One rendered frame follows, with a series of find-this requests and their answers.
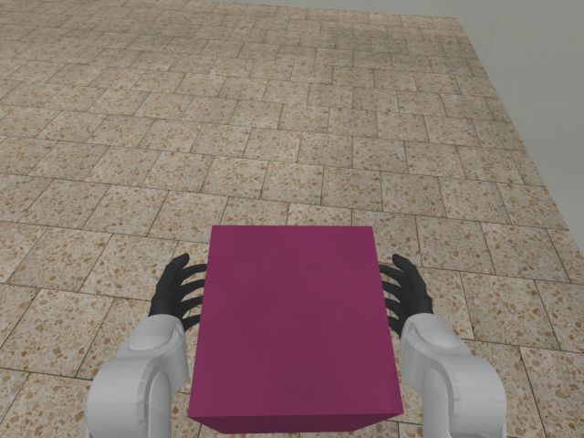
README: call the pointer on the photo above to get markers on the right robot hand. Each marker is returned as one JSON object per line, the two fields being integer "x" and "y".
{"x": 412, "y": 294}

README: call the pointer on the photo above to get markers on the carton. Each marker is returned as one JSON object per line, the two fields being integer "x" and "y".
{"x": 294, "y": 335}

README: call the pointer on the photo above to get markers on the left robot forearm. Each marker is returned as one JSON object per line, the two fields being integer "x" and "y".
{"x": 131, "y": 396}

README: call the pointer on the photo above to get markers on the right robot forearm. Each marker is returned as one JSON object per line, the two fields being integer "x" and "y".
{"x": 462, "y": 395}

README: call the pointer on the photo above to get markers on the left robot hand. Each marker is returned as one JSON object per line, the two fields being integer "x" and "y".
{"x": 170, "y": 291}

